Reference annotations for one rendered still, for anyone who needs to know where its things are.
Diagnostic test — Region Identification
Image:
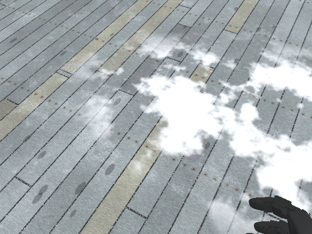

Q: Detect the robot right hand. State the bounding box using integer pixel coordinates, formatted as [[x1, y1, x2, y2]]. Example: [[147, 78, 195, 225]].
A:
[[246, 195, 312, 234]]

